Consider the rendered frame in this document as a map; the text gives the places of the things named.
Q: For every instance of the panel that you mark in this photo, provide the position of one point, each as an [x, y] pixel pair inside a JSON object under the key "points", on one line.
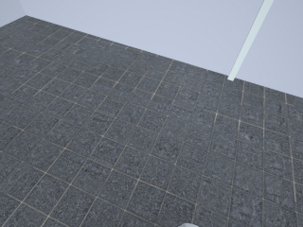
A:
{"points": [[262, 12]]}

